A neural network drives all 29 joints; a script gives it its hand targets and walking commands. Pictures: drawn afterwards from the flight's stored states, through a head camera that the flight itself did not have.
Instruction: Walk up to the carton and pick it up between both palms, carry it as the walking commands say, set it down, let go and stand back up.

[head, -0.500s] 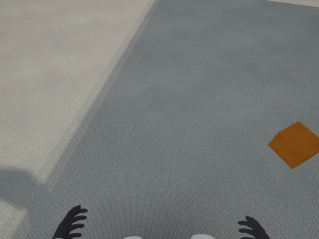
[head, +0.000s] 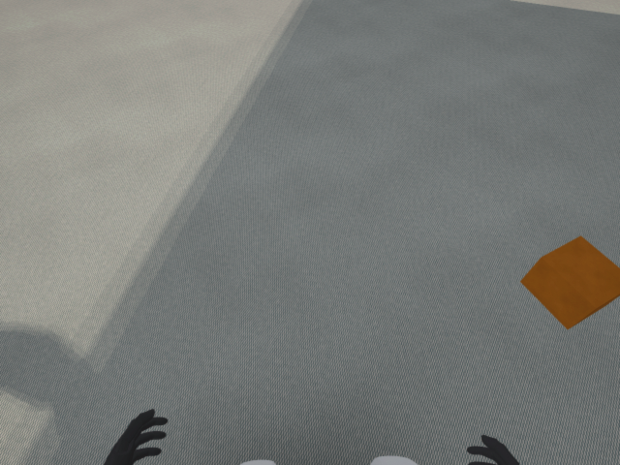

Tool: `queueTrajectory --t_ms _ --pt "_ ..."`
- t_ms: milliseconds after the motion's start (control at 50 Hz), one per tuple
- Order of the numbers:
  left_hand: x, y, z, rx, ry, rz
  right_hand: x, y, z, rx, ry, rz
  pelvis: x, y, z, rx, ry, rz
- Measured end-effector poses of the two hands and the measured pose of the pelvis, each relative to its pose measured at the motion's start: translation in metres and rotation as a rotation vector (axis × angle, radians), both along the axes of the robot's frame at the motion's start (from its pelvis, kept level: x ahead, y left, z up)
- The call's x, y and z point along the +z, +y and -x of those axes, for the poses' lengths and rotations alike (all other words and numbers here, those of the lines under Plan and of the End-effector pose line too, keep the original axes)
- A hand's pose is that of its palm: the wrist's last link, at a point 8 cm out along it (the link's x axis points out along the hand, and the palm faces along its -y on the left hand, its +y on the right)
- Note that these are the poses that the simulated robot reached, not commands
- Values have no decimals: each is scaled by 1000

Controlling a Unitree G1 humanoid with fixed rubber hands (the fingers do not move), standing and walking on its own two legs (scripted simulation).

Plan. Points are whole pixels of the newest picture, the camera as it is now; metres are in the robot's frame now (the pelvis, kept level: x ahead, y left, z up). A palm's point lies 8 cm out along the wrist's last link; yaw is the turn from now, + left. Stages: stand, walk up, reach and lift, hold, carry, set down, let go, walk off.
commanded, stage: stand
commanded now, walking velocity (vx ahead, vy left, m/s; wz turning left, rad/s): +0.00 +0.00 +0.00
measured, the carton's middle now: (574, 282) +0.71 -0.88 -0.67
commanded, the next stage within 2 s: walk up in 0.12 s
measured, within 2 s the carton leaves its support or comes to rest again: neither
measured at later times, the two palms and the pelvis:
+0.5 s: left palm out of the picture +0.08 +0.28 -0.11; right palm out of the picture +0.06 -0.23 -0.11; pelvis -0.03 +0.02 +0.00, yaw -2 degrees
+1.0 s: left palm out of the picture +0.07 +0.21 -0.09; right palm out of the picture -0.05 -0.25 -0.13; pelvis -0.07 +0.00 +0.02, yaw -14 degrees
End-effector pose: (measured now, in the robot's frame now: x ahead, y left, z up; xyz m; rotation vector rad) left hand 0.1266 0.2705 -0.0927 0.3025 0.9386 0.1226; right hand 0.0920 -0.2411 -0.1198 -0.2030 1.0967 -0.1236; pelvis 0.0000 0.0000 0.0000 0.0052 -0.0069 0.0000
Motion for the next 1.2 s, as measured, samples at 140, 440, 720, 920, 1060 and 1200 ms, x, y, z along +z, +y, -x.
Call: queueTrajectory --t_ms 140,440,720,920,1060,1200 --pt "-1 1 9 5 6 0 0 -1 9 -4 6 2 0 0 7 0 -9 0" --pt "-8 8 40 20 69 13 5 4 29 -14 20 16 3 9 26 -8 -22 9" --pt "-9 -12 32 -115 156 28 13 0 80 -168 8 21 10 16 45 -165 -31 13" --pt "1 -54 48 -162 218 -11 -22 -4 139 -247 134 -88 10 -3 65 -241 14 -28" --pt "0 -58 58 -191 247 17 -2 -10 133 -263 85 -53 20 3 77 -271 36 -30" --pt "-27 -55 51 -251 231 95 18 -8 130 -296 2 44 11 24 81 -315 19 18"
